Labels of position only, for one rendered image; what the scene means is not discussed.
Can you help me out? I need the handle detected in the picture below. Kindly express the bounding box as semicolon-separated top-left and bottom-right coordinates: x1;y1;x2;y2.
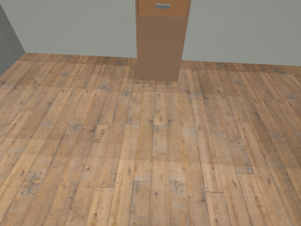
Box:
155;4;170;8

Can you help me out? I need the cabinet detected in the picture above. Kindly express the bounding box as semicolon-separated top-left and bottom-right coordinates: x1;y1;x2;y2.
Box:
135;0;192;82

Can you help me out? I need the drawer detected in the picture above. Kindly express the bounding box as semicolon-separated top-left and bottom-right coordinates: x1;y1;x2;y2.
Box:
138;0;188;17

